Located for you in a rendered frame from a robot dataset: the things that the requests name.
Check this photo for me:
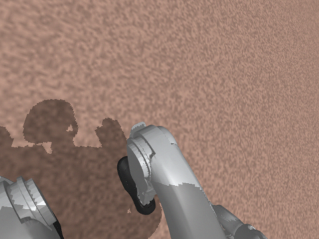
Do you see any left robot foot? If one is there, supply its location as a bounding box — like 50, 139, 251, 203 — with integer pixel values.
53, 216, 64, 239

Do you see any right robot arm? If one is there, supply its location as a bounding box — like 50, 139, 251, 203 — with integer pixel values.
234, 224, 268, 239

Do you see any right robot hand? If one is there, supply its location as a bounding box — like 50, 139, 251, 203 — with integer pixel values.
210, 202, 244, 239

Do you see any right robot foot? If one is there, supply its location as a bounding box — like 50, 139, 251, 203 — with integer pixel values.
117, 156, 156, 215

